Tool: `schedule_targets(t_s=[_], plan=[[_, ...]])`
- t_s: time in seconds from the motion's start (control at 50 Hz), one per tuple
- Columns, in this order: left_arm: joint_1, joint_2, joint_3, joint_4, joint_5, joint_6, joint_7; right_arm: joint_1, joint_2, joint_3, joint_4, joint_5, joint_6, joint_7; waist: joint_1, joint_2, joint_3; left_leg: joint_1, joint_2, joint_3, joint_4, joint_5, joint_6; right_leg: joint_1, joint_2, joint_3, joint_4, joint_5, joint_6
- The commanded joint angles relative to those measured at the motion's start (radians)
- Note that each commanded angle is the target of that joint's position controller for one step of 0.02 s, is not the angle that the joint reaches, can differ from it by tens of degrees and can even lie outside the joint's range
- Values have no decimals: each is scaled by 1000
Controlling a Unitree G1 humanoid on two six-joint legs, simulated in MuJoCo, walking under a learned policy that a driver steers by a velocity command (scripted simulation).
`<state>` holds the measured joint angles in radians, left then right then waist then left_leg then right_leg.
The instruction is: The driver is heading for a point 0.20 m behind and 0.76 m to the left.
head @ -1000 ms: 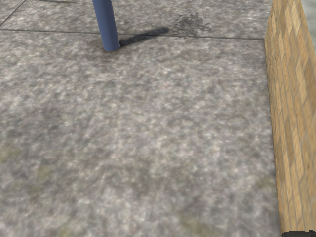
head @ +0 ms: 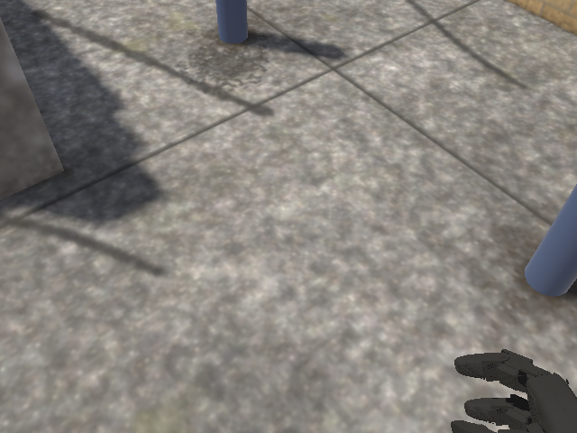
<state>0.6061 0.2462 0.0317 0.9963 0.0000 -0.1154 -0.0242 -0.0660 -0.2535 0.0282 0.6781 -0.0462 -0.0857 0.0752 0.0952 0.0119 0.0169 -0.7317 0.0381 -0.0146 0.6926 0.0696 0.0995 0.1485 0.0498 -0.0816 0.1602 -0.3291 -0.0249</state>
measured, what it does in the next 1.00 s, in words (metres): walks ahead, turning left: left foot, then right foot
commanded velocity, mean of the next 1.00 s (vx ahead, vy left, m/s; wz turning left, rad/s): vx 0.43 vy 0.00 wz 0.84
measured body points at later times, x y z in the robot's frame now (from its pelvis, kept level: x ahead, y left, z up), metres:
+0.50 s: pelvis +0.29 +0.04 +0.01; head +0.33 +0.08 +0.45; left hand +0.43 +0.35 -0.08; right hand +0.39 -0.25 -0.10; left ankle +0.29 +0.08 -0.73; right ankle +0.47 -0.09 -0.65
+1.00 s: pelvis +0.51 +0.09 +0.01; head +0.52 +0.08 +0.46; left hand +0.29 +0.30 -0.09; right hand +0.83 +0.05 -0.09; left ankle +0.45 +0.24 -0.63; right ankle +0.51 -0.04 -0.73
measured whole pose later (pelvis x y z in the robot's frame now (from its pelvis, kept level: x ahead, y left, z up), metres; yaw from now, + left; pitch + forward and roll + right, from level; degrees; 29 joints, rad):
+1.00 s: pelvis +0.51 +0.09 +0.01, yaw +50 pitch +1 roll -1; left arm 0.41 0.33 0.05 0.78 0.02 -0.06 0.01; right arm 0.15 -0.37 -0.06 0.71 -0.04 0.01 0.08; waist 0.06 0.06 -0.02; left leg -0.74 0.00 -0.09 1.21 -0.12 0.05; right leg -0.01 0.05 -0.10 0.30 -0.31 -0.04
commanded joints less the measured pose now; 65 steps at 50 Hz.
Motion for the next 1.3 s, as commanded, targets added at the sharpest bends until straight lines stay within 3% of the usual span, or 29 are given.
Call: schedule_targets(t_s=[0.02, 0.08, 0.1, 0.12, 0.14, 0.16, 0.18, 0.2, 0.24, 0.32, 0.44, 0.54, 0.64, 0.68, 0.72, 0.74, 0.76, 0.78, 0.8, 0.84, 0.9, 1.04, 1.12, 1.18, 1.22, 1.24, 1.26, 1.28, 1.3], plan=[[-79, 179, 28, -65, -10, -27, 3, 8, -35, -1, -12, -1, -13, -4, -88, -67, 96, 330, -103, 136, -133, 102, 22, -243, -206, -20, -61, 955, -77], [-131, 223, 38, -85, 2, 16, 39, 381, -119, -41, 122, -1, -17, -25, -244, -153, -127, 682, -166, 102, -202, 77, 63, -178, -194, -97, 502, 1134, -2], [-143, 213, 38, -102, -1, 22, 44, 485, -168, -63, 159, -13, -16, -40, -273, -125, -166, 808, -105, 34, -247, 170, 76, -276, -151, -103, 778, 881, 19], [-81, 106, 25, -132, 29, 29, 41, 468, -231, -80, 161, -11, -11, -54, -160, 87, -215, 1025, 139, -220, -39, 878, 106, -555, -40, -93, 1144, -230, 44], [28, 87, 9, -178, -38, 48, 48, 507, -287, -111, 141, 12, -7, -51, -152, 193, -508, 1342, 374, -589, -29, 1266, 357, -809, 16, 76, 1502, -344, 63], [-49, 152, 16, -191, -7, 55, 59, 446, -263, -126, 106, 48, 10, -65, -156, 6, -533, 1235, 306, -541, -125, 1056, 331, -810, -51, 125, 1454, -168, 49], [-152, 157, 17, -214, 4, 56, 58, 372, -217, -120, 98, 64, 19, -73, -137, -33, -363, 1035, 228, -446, -196, 814, 295, -802, -83, 120, 1344, -100, 48], [-222, 148, 17, -225, 27, 60, 58, 337, -171, -110, 107, 61, 26, -78, -103, -82, -226, 867, 159, -406, -262, 677, 250, -791, -103, 121, 1249, -88, 58], [-268, 140, 16, -257, 51, 99, 51, 347, -144, -103, 116, 64, 35, -91, -66, -66, -117, 664, 103, -375, -324, 683, 214, -724, -115, 131, 1138, -89, 76], [-345, 107, 7, -320, 49, 138, 51, 370, -194, -127, 101, 46, 43, -81, -51, -50, -146, 534, 47, -368, -327, 684, 165, -689, -118, 127, 973, -38, 95], [-524, 150, 14, -399, 39, 170, 62, 463, -220, -146, 92, 56, 84, -97, -116, 24, -123, 600, -15, -482, -312, 407, 20, -806, -80, 175, 878, 121, 84], [-623, 172, 10, -426, 29, 156, 64, 520, -235, -158, 91, 47, 105, -108, -158, 59, -63, 768, -6, -608, -272, 346, 28, -916, -42, 231, 780, 66, 67], [-705, 171, -1, -436, 32, 112, 40, 499, -238, -159, 70, 21, 88, -76, -197, 87, 6, 707, -19, -762, -390, -476, 140, -813, -18, 255, 546, 34, 58], [-663, 176, 3, -424, 18, 99, 43, 440, -239, -159, 55, 17, 82, -69, -169, 104, 24, 582, -41, -772, -379, -524, 118, -623, -6, 248, 424, 18, 58], [-525, 183, 13, -389, -4, 87, 56, 347, -235, -154, 33, 15, 77, -61, -69, 74, 5, 342, -91, -723, -298, -545, 62, -260, 3, 203, 284, 63, 49], [-448, 222, 30, -367, -1, 77, 68, 374, -198, -143, 46, 17, 67, -57, -38, -35, -32, 188, -171, -620, -137, -685, 20, -39, -56, 241, 246, 39, 38], [-302, 292, 51, -364, 17, 70, 80, 378, -121, -120, 33, 20, 45, -58, 17, -193, -146, 119, -269, -389, 168, -752, -11, 114, -287, 473, 180, -260, -9], [-301, 365, 64, -365, 33, 76, 86, 334, -121, -106, -25, 39, 39, -54, -12, -275, -159, -65, -282, -274, 338, -676, -29, 112, -459, 905, 7, -598, -82], [-369, 301, 63, -360, 27, 76, 77, 278, -178, -107, -23, 16, 50, -56, -48, -155, -22, -111, -158, -240, 426, -523, -35, -32, -456, 890, 5, -574, -89], [-377, 229, 45, -357, 19, 75, 63, 259, -193, -114, -7, -2, 61, -25, -64, -52, 54, -76, -91, -200, 435, -390, -53, -158, -343, 570, 27, -348, -39], [-298, 203, 37, -312, 19, 55, 50, 238, -158, -101, -15, 0, 77, 8, -60, -115, 52, -90, -35, -117, 525, -261, -62, -185, -265, 337, -10, -117, -11], [-129, 136, 25, -218, 27, 18, 20, 19, -124, -73, -84, 17, 80, 25, -18, -85, 138, -181, -14, -9, 460, -90, -35, -175, -229, 41, -63, 254, 35], [-8, 136, 22, -142, 36, 14, 40, -136, -77, -40, -139, 10, 74, 42, 9, -83, 163, -179, -24, 142, 255, -156, 10, -34, -240, -84, -36, 660, 65], [-24, 186, 26, -124, 34, 22, 72, -97, -69, -28, -134, 9, 81, 31, -72, -135, 78, 121, -128, 260, 100, -229, 76, -36, -265, -180, 119, 1411, 88], [-76, 253, 42, -129, 38, 46, 95, 154, -140, -57, -59, 8, 88, 14, -219, -171, -46, 403, -175, 219, 66, -334, 126, -66, -326, -168, 438, 1635, 78], [-131, 268, 44, -154, 40, 53, 89, 388, -202, -88, 15, 10, 82, -4, -312, -170, -135, 674, -178, 141, 3, -371, 175, -207, -341, -142, 711, 1541, 56], [-164, 246, 45, -161, 45, 56, 67, 527, -245, -123, 73, 25, 72, -32, -353, -73, -186, 939, -123, 23, -131, -334, 218, -420, -255, -151, 1079, 853, 37], [-178, 128, 18, -239, 48, 37, 41, 428, -323, -148, 54, 40, 88, -59, -215, 156, -195, 1168, 112, -384, -122, -418, 287, -855, -92, -112, 1402, -153, 53], [-247, 182, 24, -341, 25, 13, 41, 468, -366, -158, 20, 18, 96, -63, -238, 58, -312, 1243, 222, -736, -291, -508, 410, -1025, -59, 90, 1522, -130, 53]])
Keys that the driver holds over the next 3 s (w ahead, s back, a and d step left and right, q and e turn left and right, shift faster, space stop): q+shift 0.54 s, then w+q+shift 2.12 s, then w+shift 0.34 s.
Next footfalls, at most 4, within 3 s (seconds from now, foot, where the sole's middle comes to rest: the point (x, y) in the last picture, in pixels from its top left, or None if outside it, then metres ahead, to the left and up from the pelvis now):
0.10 left None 0.33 0.08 -0.77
0.74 right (323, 410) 0.54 -0.01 -0.77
1.26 left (161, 348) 0.65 0.40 -0.77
1.64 right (50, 243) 0.94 0.78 -0.77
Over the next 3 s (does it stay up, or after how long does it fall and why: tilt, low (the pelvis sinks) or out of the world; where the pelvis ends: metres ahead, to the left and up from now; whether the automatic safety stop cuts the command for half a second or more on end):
stays up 0.18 1.53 -0.02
